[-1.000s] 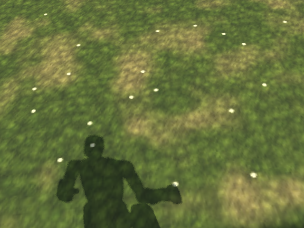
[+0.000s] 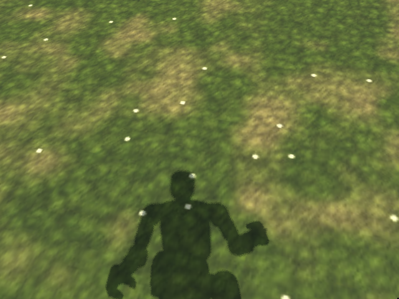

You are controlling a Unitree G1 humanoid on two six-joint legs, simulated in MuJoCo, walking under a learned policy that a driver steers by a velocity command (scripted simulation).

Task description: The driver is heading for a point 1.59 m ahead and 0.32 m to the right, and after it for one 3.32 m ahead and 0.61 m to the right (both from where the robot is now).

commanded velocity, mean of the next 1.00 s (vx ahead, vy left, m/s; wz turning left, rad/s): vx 0.71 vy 0.00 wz -0.47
